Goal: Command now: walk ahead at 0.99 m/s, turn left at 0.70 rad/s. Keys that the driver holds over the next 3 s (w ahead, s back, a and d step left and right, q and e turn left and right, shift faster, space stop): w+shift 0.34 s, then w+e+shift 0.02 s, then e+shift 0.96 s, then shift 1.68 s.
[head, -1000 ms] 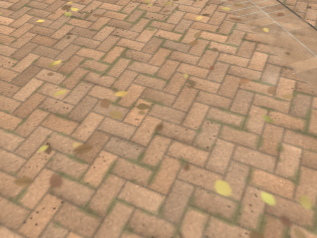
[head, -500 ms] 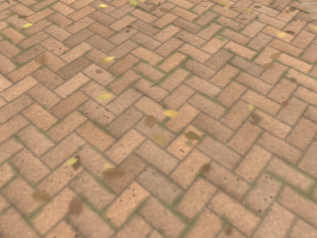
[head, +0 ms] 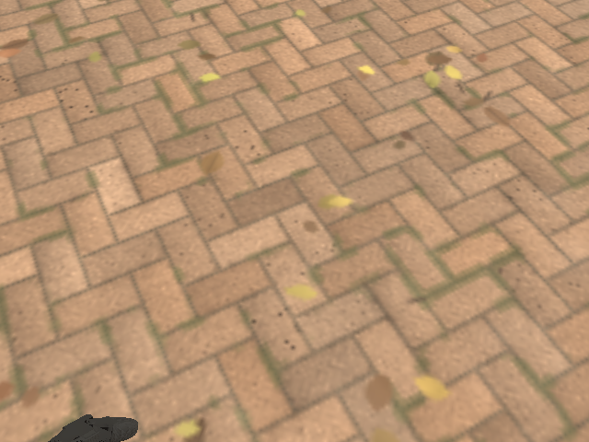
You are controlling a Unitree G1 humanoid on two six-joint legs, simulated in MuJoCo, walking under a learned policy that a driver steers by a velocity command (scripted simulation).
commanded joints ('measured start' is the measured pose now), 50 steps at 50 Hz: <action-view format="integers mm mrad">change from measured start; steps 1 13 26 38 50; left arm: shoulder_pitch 230 377 344 509 132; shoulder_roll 96 178 82 197 212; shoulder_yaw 51 51 57 123 127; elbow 43 215 173 110 -141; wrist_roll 4 -42 -133 -79 -80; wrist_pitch -7 -58 25 49 109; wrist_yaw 0 -34 0 -47 37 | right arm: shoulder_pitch -111 -451 -206 -307 -295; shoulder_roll -37 10 30 4 17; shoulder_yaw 14 81 29 20 18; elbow -130 -281 -104 -154 -211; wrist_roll -39 -39 9 14 6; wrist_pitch -4 1 -77 -2 27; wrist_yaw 29 88 12 -51 -36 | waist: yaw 128 80 115 265 63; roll -62 -57 79 -189 -60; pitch -123 92 -98 -131 -232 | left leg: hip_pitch -478 -287 131 -122 -295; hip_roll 144 117 356 120 37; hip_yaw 13 221 74 322 -20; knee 109 -546 -922 -15 -316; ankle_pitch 75 364 885 115 52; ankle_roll -12 6 35 -148 -231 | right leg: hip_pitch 477 336 -110 484 236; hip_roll -296 -209 -116 18 -38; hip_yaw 472 -84 119 34 471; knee -347 -608 607 -138 -224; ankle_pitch -299 504 -101 553 385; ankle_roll -159 -141 -24 -161 -241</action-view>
